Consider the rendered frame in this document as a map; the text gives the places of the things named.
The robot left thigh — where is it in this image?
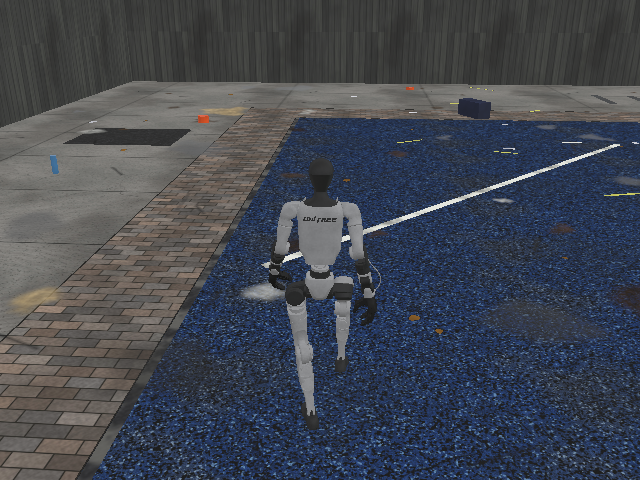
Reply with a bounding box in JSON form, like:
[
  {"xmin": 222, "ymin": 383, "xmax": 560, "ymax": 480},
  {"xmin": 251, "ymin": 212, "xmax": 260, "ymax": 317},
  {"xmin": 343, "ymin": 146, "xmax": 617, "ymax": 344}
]
[{"xmin": 285, "ymin": 280, "xmax": 314, "ymax": 364}]

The robot left upper arm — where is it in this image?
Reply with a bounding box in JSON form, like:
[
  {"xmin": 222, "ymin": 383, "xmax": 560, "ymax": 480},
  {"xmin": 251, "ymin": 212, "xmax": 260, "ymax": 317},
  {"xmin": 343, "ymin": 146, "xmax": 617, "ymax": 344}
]
[{"xmin": 274, "ymin": 201, "xmax": 300, "ymax": 255}]

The right robot hand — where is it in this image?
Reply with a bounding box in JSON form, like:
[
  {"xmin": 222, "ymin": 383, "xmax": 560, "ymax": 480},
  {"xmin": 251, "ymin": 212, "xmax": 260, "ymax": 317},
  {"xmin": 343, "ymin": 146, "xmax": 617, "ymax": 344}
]
[{"xmin": 353, "ymin": 296, "xmax": 377, "ymax": 326}]

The robot left forearm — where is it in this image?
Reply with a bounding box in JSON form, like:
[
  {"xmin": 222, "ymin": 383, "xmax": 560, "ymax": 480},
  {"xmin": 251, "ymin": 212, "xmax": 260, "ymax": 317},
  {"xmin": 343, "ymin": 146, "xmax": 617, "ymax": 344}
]
[{"xmin": 269, "ymin": 240, "xmax": 285, "ymax": 275}]

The robot right forearm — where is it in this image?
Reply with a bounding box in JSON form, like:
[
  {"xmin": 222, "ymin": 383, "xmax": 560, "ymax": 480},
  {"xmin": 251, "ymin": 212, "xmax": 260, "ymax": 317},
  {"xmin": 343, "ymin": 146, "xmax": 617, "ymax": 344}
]
[{"xmin": 355, "ymin": 244, "xmax": 375, "ymax": 298}]

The robot head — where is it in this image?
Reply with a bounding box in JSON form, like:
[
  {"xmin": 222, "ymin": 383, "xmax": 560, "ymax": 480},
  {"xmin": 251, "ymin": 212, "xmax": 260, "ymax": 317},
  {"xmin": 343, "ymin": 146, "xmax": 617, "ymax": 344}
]
[{"xmin": 303, "ymin": 158, "xmax": 338, "ymax": 207}]

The left robot hand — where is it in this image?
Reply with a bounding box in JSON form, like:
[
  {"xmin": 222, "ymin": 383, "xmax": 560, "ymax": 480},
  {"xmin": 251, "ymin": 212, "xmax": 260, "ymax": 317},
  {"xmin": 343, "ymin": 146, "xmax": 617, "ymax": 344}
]
[{"xmin": 268, "ymin": 271, "xmax": 292, "ymax": 290}]

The robot right upper arm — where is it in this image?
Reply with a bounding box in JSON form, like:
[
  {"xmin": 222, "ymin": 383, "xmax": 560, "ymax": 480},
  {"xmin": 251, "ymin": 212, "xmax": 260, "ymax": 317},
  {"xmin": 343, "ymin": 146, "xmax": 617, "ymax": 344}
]
[{"xmin": 341, "ymin": 202, "xmax": 365, "ymax": 260}]

